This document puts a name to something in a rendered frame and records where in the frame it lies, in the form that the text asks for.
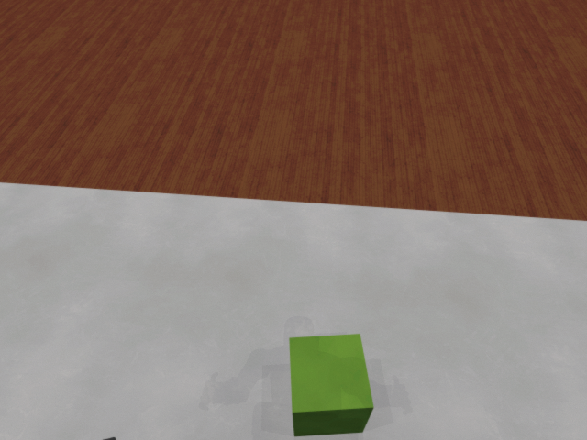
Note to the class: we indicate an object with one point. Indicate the carton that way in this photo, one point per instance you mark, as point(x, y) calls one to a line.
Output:
point(331, 393)

